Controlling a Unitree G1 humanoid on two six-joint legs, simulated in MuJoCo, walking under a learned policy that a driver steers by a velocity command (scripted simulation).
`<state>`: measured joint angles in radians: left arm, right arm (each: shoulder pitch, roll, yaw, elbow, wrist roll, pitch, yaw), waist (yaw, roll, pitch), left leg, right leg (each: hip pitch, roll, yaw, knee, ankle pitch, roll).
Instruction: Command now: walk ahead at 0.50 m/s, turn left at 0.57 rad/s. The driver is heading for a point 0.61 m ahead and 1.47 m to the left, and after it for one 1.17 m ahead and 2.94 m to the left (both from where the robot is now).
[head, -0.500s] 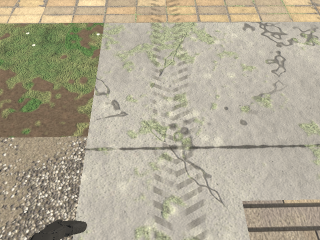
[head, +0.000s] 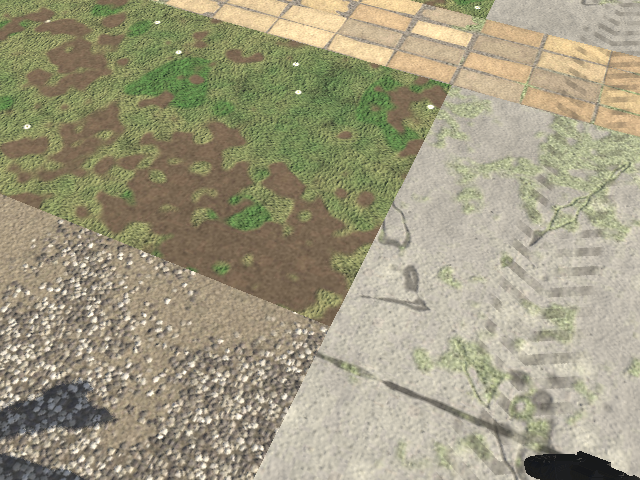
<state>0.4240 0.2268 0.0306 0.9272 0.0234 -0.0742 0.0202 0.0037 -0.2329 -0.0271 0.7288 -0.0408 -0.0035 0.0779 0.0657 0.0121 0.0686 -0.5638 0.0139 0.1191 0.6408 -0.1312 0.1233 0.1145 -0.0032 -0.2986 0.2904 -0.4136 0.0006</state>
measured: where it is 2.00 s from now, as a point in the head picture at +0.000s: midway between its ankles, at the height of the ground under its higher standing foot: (150, 275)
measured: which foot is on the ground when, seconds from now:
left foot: up 0.00-0.02, down 0.04-0.58, up 0.60-1.00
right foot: down 0.00-0.06, up 0.08-0.56, down 0.58-1.00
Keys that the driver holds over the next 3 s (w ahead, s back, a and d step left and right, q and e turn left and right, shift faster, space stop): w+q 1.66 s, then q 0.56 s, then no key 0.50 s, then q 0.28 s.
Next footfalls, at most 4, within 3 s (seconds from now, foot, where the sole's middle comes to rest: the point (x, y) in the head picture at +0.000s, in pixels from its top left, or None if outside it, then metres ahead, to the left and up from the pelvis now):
0.04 left None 0.18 0.07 -0.76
0.58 right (366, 432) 0.53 -0.03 -0.76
1.10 left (217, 371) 0.65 0.30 -0.76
1.64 right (184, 246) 0.98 0.44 -0.76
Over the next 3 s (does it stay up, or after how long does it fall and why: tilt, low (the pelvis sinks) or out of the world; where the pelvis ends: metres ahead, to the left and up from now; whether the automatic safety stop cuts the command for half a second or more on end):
stays up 0.89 0.52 0.00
